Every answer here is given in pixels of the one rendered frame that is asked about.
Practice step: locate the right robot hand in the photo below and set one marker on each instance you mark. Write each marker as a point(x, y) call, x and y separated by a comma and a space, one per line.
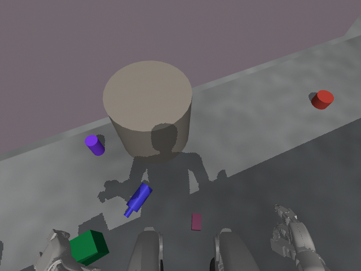
point(297, 237)

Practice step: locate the left robot arm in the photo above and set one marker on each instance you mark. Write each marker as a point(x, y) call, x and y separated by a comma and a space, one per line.
point(64, 263)

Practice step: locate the left robot hand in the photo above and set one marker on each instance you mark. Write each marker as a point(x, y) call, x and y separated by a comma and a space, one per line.
point(58, 246)

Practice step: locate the right robot arm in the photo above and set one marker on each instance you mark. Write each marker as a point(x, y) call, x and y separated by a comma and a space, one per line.
point(310, 261)

